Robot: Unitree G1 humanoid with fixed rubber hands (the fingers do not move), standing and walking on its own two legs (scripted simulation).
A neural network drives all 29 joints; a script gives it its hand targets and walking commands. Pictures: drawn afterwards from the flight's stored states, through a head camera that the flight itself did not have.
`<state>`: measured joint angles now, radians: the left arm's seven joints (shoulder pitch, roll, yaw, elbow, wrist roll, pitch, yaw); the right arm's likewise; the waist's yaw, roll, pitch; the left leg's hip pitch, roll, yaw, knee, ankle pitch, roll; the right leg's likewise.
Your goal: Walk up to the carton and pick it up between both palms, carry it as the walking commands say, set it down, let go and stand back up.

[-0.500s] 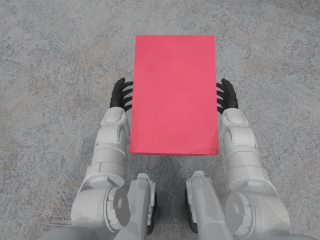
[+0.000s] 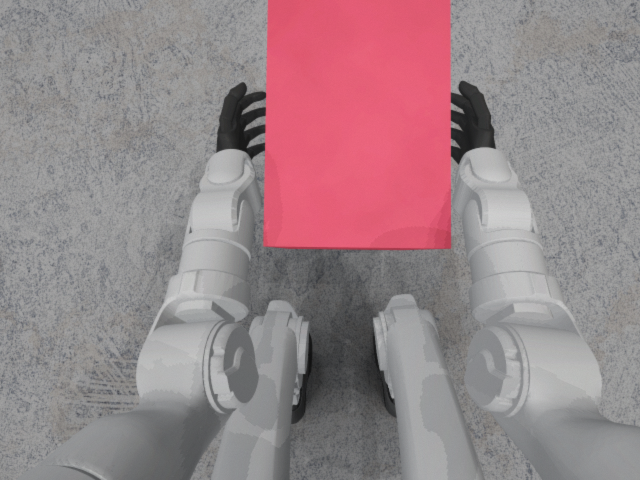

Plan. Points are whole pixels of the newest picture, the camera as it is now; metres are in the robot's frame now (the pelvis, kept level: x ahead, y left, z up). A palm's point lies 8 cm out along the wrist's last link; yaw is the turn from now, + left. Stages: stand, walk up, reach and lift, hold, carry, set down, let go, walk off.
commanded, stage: set down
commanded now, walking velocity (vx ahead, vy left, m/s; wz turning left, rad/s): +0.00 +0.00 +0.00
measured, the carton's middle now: (350, 146) +0.50 -0.03 -0.16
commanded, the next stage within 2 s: none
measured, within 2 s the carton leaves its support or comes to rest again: rests again in 1.62 s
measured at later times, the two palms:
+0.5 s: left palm (248, 156) +0.51 +0.12 -0.19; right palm (442, 150) +0.50 -0.16 -0.19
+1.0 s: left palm (261, 155) +0.53 +0.11 -0.27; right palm (431, 148) +0.53 -0.17 -0.27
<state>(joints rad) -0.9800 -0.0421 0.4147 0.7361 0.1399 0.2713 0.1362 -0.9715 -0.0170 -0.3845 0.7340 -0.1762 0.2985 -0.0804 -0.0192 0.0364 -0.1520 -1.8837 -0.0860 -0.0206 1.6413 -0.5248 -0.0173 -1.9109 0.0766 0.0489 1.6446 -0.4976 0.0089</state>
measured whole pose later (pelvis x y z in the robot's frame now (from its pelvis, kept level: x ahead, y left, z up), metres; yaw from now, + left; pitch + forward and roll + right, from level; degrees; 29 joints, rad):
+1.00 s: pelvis -0.04 +0.00 -0.12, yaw -1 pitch +31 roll +0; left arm -1.56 0.19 0.32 0.88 0.03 0.31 0.18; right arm -1.58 -0.26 -0.29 0.90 -0.04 0.34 -0.12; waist -0.02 0.03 0.52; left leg -2.05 -0.11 -0.02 2.08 -0.56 -0.03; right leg -2.07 0.09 0.02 2.06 -0.52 0.02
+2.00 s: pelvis -0.03 +0.01 -0.16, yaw +0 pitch +31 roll +0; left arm -1.58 0.24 0.20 1.02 -0.07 0.26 0.19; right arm -1.58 -0.30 -0.22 1.02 0.04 0.27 -0.10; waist -0.03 0.04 0.52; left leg -2.15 -0.13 -0.01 2.22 -0.61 -0.03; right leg -2.15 0.07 0.01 2.21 -0.59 0.02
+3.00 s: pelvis -0.02 +0.00 -0.16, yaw +1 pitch +34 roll +1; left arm -1.54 0.24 0.23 1.09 -0.02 0.14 0.10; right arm -1.52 -0.27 -0.31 1.07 -0.06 0.14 -0.05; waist -0.03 0.04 0.44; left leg -2.18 -0.13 -0.01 2.22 -0.63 -0.04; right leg -2.19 0.07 0.01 2.22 -0.62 0.02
